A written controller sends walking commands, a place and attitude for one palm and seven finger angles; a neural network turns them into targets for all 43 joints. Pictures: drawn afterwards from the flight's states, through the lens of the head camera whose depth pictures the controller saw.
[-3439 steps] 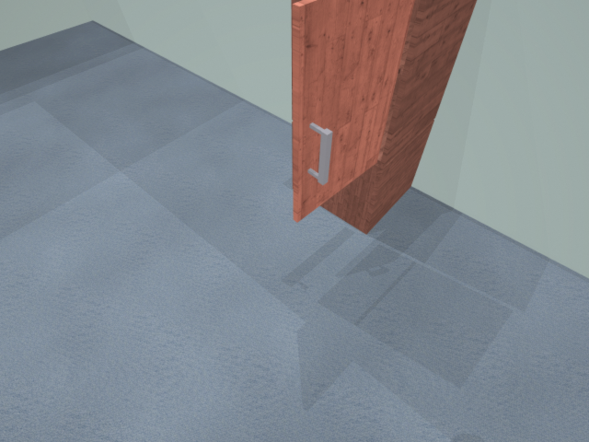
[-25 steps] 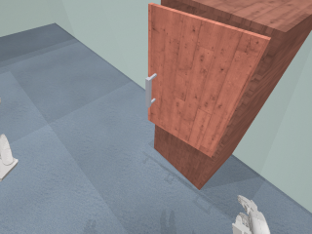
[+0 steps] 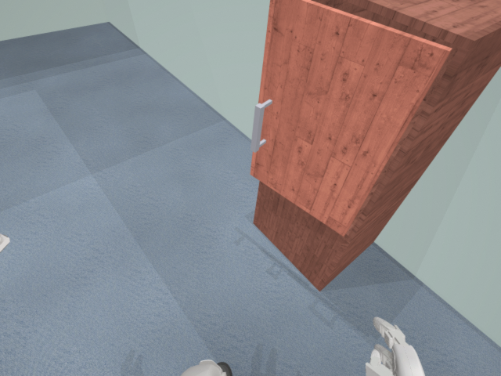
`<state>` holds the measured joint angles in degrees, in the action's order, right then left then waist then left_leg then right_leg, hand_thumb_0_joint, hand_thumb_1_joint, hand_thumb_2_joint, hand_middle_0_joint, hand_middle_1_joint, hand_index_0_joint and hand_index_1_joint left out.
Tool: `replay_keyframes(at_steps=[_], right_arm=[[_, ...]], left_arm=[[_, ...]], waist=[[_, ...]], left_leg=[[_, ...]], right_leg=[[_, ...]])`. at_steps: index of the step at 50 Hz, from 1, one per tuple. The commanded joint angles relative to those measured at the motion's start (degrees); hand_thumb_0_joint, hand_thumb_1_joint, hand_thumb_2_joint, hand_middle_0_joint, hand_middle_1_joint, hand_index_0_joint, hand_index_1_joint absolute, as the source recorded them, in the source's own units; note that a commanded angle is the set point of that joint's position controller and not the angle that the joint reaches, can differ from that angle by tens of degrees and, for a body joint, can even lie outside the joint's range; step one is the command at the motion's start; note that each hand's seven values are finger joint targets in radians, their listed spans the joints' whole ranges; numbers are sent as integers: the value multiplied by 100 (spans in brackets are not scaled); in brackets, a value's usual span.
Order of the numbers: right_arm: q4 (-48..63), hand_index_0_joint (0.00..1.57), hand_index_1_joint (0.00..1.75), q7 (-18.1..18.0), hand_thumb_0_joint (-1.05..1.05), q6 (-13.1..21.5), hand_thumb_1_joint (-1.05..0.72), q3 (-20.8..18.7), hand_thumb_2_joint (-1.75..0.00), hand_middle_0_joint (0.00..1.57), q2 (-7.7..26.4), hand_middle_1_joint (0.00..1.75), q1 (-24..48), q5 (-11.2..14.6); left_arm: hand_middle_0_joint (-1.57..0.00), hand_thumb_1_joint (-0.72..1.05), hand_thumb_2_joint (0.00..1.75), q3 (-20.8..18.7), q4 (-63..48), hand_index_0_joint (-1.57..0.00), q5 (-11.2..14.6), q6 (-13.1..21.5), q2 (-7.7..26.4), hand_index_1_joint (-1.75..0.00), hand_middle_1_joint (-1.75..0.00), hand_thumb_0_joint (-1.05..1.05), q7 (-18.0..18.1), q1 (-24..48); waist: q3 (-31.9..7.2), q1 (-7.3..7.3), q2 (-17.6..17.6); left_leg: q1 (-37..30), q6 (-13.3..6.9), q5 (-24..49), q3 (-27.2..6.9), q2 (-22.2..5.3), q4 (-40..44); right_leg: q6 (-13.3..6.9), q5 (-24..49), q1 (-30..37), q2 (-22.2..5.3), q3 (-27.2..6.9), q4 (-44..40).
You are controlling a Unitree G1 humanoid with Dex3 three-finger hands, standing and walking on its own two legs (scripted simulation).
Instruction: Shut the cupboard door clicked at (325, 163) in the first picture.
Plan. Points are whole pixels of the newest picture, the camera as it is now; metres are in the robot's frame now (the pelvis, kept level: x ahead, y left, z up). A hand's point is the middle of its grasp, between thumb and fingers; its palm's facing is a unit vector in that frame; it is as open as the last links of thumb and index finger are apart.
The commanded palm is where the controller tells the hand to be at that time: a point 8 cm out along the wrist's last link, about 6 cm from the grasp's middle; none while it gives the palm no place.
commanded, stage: step back with the hand held close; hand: left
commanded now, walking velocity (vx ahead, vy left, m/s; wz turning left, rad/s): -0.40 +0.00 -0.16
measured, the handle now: (261, 126) +0.79 +0.00 -0.07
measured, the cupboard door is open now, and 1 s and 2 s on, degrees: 10 10 10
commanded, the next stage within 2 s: stop stepping back and stand still in 0.08 s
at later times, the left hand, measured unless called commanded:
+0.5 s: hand out of the picture +0.09 +0.28 +0.19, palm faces +0.31 -0.84 -0.44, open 7.4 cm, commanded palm +0.08 +0.30 +0.20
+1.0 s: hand out of the picture +0.08 +0.30 +0.19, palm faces +0.40 -0.79 -0.46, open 7.4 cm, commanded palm +0.04 +0.32 +0.20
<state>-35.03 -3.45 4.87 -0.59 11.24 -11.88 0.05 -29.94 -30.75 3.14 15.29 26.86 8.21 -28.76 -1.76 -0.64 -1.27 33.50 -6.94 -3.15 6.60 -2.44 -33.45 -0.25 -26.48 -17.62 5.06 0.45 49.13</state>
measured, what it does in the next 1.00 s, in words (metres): walks backwards: right foot, then left foot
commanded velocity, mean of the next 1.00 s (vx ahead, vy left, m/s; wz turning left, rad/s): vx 0.09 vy -0.03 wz -0.01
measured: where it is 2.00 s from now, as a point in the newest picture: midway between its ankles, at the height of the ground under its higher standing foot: outside the picture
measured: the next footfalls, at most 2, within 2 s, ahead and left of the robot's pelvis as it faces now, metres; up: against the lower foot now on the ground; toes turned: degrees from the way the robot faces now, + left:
right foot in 0.10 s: -0.15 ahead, -0.13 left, +0.00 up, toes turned -6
left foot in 0.22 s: +0.14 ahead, +0.05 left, +0.00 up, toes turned +0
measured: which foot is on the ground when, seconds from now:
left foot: down 0.00-0.12, up 0.14-0.20, down 0.22-0.36, up 0.38-0.54, down 0.56-0.86, up 0.88-1.00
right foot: up 0.00-0.08, down 0.10-0.56, up 0.58-0.84, down 0.86-1.00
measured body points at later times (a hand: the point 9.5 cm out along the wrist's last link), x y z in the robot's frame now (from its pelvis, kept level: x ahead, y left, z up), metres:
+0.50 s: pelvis -0.12 +0.03 +0.02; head -0.14 +0.08 +0.47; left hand +0.07 +0.32 +0.21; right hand -0.05 -0.25 -0.05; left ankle -0.07 +0.13 -0.67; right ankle -0.18 -0.12 -0.71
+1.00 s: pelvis -0.15 +0.04 +0.02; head -0.17 +0.04 +0.47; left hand +0.05 +0.34 +0.22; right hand -0.06 -0.21 -0.08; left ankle -0.08 +0.16 -0.67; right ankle -0.20 -0.04 -0.71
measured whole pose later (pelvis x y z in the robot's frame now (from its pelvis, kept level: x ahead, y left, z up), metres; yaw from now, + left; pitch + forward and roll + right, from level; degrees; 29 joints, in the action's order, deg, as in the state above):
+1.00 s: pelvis -0.15 +0.04 +0.02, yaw -10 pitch +0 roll +0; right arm -39.8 -3.6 1.7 0.6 12.3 -15.2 -0.3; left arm -26.0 -22.6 2.6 10.0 23.8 10.0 -30.9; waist -3.4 1.2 -0.8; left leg 27.9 0.1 -20.1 2.5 -1.9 -49.7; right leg -2.5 -19.2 -10.1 -0.4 6.1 29.5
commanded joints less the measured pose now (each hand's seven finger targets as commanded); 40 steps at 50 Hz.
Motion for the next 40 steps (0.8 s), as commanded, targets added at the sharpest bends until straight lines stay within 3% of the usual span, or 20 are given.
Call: replay_keyframes(at_steps=[1, 4, 6, 7, 9, 10, 12, 14, 15, 17, 18, 19, 21, 22, 26, 28, 29, 31, 36, 40], right_arm=[[730, 20, 30, 8, 0, 439, -90, -296, -90, 20, 842, 30, 517, -54], [477, 20, 30, 33, 0, 460, -90, -289, -90, 20, 759, 30, 395, -55], [249, 20, 30, -16, 0, 458, -90, -256, -90, 20, 605, 30, 320, -59], [366, 20, 30, -82, 0, 509, -90, -218, -90, 20, 568, 30, 547, -61], [502, 20, 30, -227, 0, 482, -90, -356, -90, 20, 725, 30, 638, 128], [561, 20, 30, -252, 0, 428, -90, -341, -90, 20, 760, 30, 533, 92], [674, 20, 30, -166, 0, 438, -90, -230, -90, 20, 776, 30, 642, 146], [920, 20, 30, -88, 0, 288, -90, -168, -90, 20, 834, 30, 750, 47], [991, 20, 30, -86, 0, 175, -90, -161, -90, 20, 814, 30, 705, 37], [1097, 20, 30, -48, 0, -26, -90, -206, -90, 20, 676, 30, 549, 43], [1054, 20, 30, -51, 0, -69, -90, -280, -90, 20, 678, 30, 504, 88], [888, 20, 30, -60, 0, -127, -90, -321, -90, 20, 691, 30, 488, 69], [730, 20, 30, -28, 0, -88, -90, -273, -90, 20, 742, 30, 295, 37], [812, 20, 30, -53, 0, -31, -90, -120, -90, 20, 605, 30, 333, -28], [397, 20, 30, -261, 0, 417, -90, -229, -90, 20, 929, 30, 51, -20], [606, 20, 30, -295, 0, 519, -90, -311, -90, 20, 1174, 30, 14, 1], [719, 20, 30, -266, 0, 548, -90, -308, -90, 20, 1057, 30, 214, 45], [554, 20, 30, -144, 0, 647, -90, -270, -90, 20, 809, 30, 221, -74], [705, 20, 30, 120, 0, 402, -90, -129, -90, 20, 640, 30, 516, -71], [736, 20, 30, -31, 0, 13, -90, -120, -90, 20, 630, 30, 366, -115]], left_arm=[[-20, 90, 90, -351, -1181, -20, 191, 272, 725, -30, -30, 0, 51, 103], [-20, 90, 90, -134, -1275, -20, 180, 420, 740, -30, -30, 0, 74, 521], [-20, 90, 90, -279, -1429, -20, 50, 476, 1150, -30, -30, 0, 210, 983], [-20, 90, 90, -410, -1469, -20, 0, 497, 1368, -30, -30, 0, 251, 1251], [-20, 90, 90, -205, -1478, -20, 1, 267, 1247, -30, -30, 0, 143, 1499], [-20, 90, 90, -288, -1327, -20, 12, 103, 1213, -30, -30, 0, 110, 1123], [-20, 90, 90, -75, -976, -20, 103, -54, 763, -30, -30, 0, 14, 644], [-20, 90, 90, -373, -761, -20, 163, -237, 934, -30, -30, 0, 8, 8], [-20, 90, 90, -560, -691, -20, 178, -330, 1007, -30, -30, 0, 13, -280], [-20, 90, 90, -611, -816, -20, 220, -290, 1081, -30, -30, 0, -11, -850], [-20, 90, 90, -635, -1114, -20, 226, -238, 1258, -30, -30, 0, 10, -825], [-20, 90, 90, -650, -1363, -20, 217, -234, 1309, -30, -30, 0, 74, -735], [-20, 90, 90, -758, -1534, -20, 161, -210, 1303, -30, -30, 0, 126, -465], [-20, 90, 90, -472, -1253, -20, 68, -176, 1055, -30, -30, 0, 191, -160], [-20, 90, 90, 489, -714, -20, -127, -206, 572, -30, -30, 0, 330, 1775], [-20, 90, 90, 583, -926, -20, -188, -172, 585, -30, -30, 0, 371, 2227], [-20, 90, 90, 408, -1114, -20, -250, -146, 802, -30, -30, 0, 344, 2217], [-20, 90, 90, -283, -1620, -20, -149, -56, 1382, -30, -30, 0, 256, 1321], [-20, 90, 90, -558, -1949, -20, -14, -36, 1165, -30, -30, 0, 159, -1115], [-20, 90, 90, -570, -1048, -20, -28, -252, 942, -30, -30, 0, 213, -1068]], waist=[[-667, 92, -1083], [-1006, 95, -273], [-1228, 41, 762], [-1204, 64, 826], [-1501, -171, 810], [-1701, -131, -28], [-985, -13, -1395], [-466, 104, -1519], [-303, 97, -1539], [-471, 115, -400], [-258, 42, 1157], [221, 54, 1896], [246, -52, 1346], [320, -124, 887], [287, -280, -456], [283, -169, -2106], [384, -134, -1599], [-208, -53, -1382], [-458, 89, -1558], [-236, 28, -1264]], left_leg=[[-693, 686, -2931, -1459, -1464, 2500], [-2220, 1188, -1543, -878, -955, 1140], [-2870, 1120, -796, -240, -383, -535], [-2754, 1007, -839, -100, -224, -570], [-3429, 713, 1576, -202, -174, -65], [-3873, 561, 2444, -397, -343, 82], [-2750, 335, 748, -1240, -960, 1313], [-938, 896, -3646, -1485, -871, 2663], [-291, 1239, -4118, -1185, -610, 2661], [-731, 1426, -3097, -96, 222, 503], [-1492, 1161, -2237, -222, 484, -2064], [-959, 1022, -2063, -838, 433, -3619], [140, 897, -1947, -1050, -16, -3842], [-27, 785, -2079, -960, -335, -2467], [-1637, 694, -1431, -339, -12, 706], [-1945, 65, -2700, -3492, -1496, 2074], [-1696, -118, -3348, -3763, -1708, 2432], [-1972, 315, -3378, -3839, -1443, 2447], [-918, 302, -3427, -1859, -1011, 2460], [158, 442, -3721, -1168, -735, 1722]], right_leg=[[-104, -573, 672, -9, 245, -1364], [-380, -50, -136, -696, -646, -3340], [-657, 1927, -870, -1898, -1609, -3546], [-538, 3487, -598, -1988, -1292, -3205], [174, 4895, -410, -1146, -370, -2022], [322, 4283, -494, -723, -12, -1577], [183, 429, -8, -169, 121, -1231], [-133, -744, 752, 101, 547, -1861], [-277, -867, 1123, 198, 769, -1909], [-607, -1194, 505, -570, 133, -3121], [-978, -2276, -1452, -1845, -1642, -4026], [-1423, -2511, -2212, -2693, -2558, -4439], [-1363, -1483, -1305, -2477, -1856, -3992], [-987, -772, -746, -2141, -1121, -3630], [-329, -140, -335, -1186, 427, -1682], [62, -682, -1437, -422, 358, 197], [26, -407, -1405, -383, 45, 729], [-15, -15, -1394, -469, -226, 1130], [-69, 625, 173, -226, 467, -316], [-205, 74, 1777, -89, 812, -1989]])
